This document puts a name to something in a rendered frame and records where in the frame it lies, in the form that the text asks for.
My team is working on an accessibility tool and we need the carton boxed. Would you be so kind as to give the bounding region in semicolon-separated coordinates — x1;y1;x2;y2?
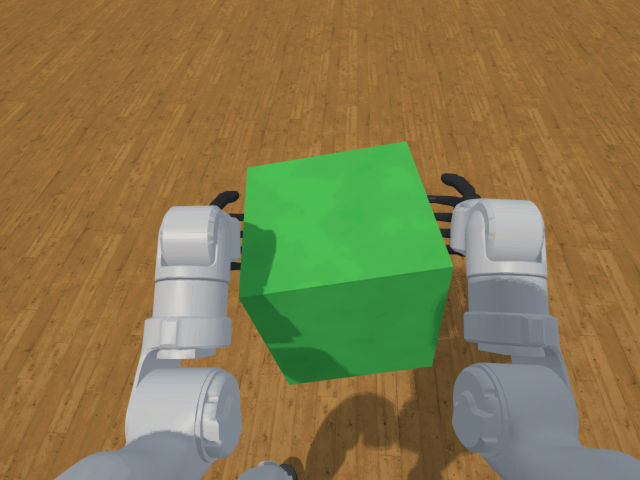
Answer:
239;141;454;385

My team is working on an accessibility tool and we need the robot right hand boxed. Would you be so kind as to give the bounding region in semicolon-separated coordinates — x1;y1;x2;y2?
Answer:
427;173;481;257

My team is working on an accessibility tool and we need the robot left forearm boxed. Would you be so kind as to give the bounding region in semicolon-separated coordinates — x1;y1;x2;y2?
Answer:
125;205;241;439

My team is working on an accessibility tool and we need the robot left upper arm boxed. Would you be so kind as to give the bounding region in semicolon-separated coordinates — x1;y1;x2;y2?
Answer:
54;367;242;480

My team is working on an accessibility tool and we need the robot right forearm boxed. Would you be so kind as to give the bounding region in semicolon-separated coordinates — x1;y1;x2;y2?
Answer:
450;198;579;434

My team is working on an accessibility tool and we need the robot left hand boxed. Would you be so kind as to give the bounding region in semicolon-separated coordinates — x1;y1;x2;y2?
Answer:
209;191;244;270

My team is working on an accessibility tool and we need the left robot shin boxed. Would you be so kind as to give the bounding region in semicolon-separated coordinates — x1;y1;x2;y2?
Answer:
258;461;285;472

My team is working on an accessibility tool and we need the robot right upper arm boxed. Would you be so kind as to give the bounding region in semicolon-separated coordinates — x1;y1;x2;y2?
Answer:
452;363;640;480

